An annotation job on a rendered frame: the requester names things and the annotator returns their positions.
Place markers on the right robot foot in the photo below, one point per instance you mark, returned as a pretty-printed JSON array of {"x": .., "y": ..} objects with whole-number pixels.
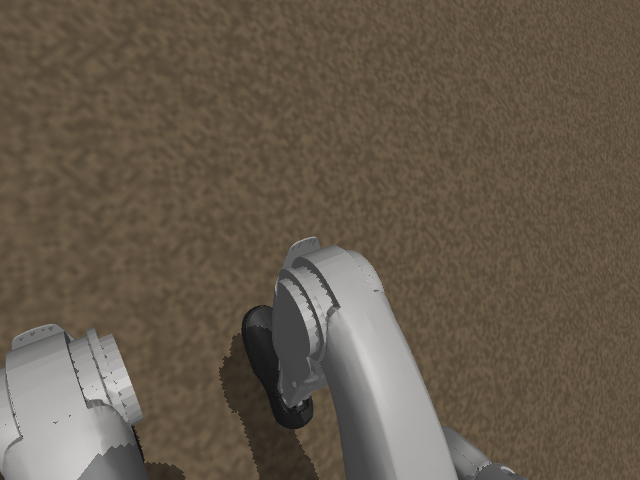
[{"x": 257, "y": 338}]

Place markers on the right robot arm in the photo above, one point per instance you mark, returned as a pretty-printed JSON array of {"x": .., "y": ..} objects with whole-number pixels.
[{"x": 498, "y": 471}]

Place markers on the right robot hand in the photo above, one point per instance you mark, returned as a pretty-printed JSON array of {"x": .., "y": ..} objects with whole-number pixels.
[{"x": 467, "y": 458}]

